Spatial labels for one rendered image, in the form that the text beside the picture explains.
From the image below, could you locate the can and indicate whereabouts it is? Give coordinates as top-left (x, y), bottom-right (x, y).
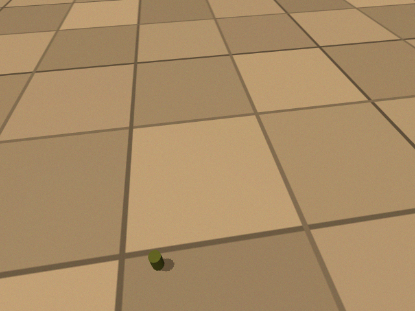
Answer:
top-left (148, 250), bottom-right (164, 271)

